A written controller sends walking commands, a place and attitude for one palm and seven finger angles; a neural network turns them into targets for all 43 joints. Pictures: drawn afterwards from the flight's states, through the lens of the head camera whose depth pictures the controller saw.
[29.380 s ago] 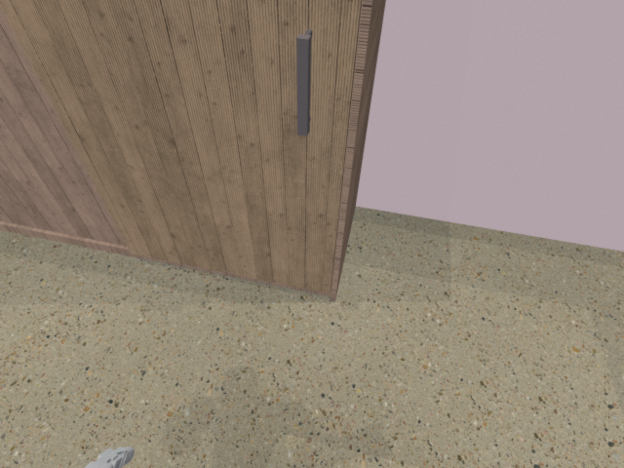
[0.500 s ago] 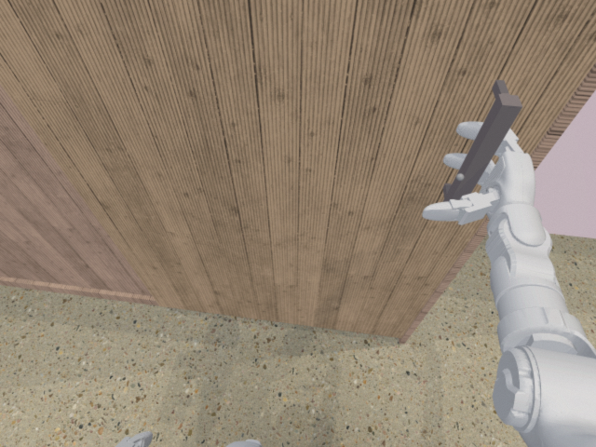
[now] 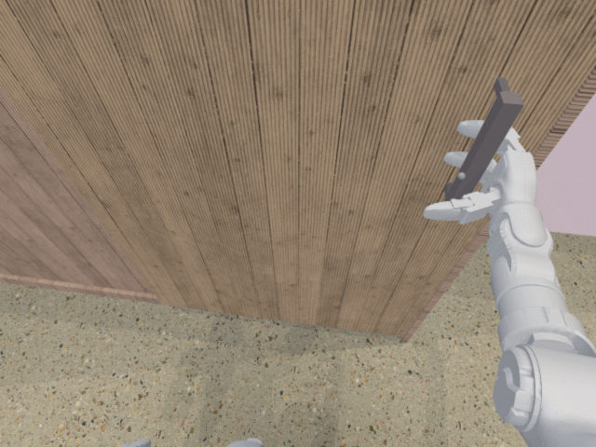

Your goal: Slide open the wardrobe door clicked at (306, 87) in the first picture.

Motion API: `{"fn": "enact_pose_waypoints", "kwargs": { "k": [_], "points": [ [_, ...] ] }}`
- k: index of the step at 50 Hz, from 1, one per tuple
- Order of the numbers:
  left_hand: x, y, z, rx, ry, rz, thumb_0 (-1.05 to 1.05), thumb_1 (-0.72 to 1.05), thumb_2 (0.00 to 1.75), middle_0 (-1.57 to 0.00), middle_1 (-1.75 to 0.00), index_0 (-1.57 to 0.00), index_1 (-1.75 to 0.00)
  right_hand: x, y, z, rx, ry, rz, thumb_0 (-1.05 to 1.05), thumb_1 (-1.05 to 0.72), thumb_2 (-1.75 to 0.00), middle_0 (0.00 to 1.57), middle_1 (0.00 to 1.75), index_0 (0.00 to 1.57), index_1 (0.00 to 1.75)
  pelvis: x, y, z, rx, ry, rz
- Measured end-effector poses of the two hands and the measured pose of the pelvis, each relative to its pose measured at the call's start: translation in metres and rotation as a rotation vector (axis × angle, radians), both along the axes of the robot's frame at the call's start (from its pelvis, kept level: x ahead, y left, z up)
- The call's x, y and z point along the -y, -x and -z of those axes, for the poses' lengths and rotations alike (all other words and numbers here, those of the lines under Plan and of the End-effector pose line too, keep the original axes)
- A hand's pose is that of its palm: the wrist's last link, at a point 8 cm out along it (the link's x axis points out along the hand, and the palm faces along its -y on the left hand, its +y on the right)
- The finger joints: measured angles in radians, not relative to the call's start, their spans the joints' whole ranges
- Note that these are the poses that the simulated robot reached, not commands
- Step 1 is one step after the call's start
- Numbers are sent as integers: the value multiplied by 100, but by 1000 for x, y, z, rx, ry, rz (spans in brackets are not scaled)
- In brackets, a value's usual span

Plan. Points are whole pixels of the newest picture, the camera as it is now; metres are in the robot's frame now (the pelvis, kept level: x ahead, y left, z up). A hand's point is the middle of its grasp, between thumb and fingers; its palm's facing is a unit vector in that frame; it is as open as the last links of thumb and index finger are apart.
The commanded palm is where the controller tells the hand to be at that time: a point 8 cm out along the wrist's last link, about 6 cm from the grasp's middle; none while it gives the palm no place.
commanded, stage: slide the fingers in behind the handle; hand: right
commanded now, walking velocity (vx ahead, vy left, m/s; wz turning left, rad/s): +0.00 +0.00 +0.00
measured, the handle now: (473, 154) +0.52 -0.16 +0.12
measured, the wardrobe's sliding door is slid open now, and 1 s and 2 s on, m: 0.00 0.00 0.00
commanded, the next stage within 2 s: grip the handle and tug to test in 0.04 s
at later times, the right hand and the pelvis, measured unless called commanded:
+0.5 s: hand (463, 179) +0.46 -0.14 +0.12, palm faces +0.02 +1.00 -0.01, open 11.0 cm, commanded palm +0.43 -0.18 +0.12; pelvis +0.00 +0.00 +0.00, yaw -1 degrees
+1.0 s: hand (464, 177) +0.46 -0.14 +0.12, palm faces +0.01 +1.00 +0.00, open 5.8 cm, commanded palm +0.44 -0.19 +0.12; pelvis +0.00 +0.00 +0.00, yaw -1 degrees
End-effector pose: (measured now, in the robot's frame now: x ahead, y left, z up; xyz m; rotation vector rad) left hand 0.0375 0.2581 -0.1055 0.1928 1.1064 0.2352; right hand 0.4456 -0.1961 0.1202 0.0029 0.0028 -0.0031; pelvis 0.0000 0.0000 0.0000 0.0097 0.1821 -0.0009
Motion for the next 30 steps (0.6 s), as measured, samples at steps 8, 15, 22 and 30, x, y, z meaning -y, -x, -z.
{"fn": "enact_pose_waypoints", "kwargs": {
  "k": [8,15,22,30],
  "points": [
    [6,-9,0,24,16,6,1,90,90,-20,-30,-20,-30,-1,6,-4,2,0,-3,-1,50,-30,31,120,31,120,3,-3,-1,14,-2,-1],
    [10,-17,-2,49,23,20,1,90,90,-21,-30,-20,-30,0,12,-4,9,2,8,-1,42,-34,30,121,31,121,4,-2,-2,23,-2,1],
    [10,-20,-1,50,22,36,1,90,90,-21,-30,-20,-30,0,12,-5,3,11,17,-1,18,-44,32,124,31,124,3,0,-2,25,-2,9],
    [6,-16,1,30,19,41,1,90,90,-21,-30,-20,-30,0,11,-5,2,10,22,0,-17,-59,35,128,35,129,1,0,-1,20,-1,13]
  ]
}}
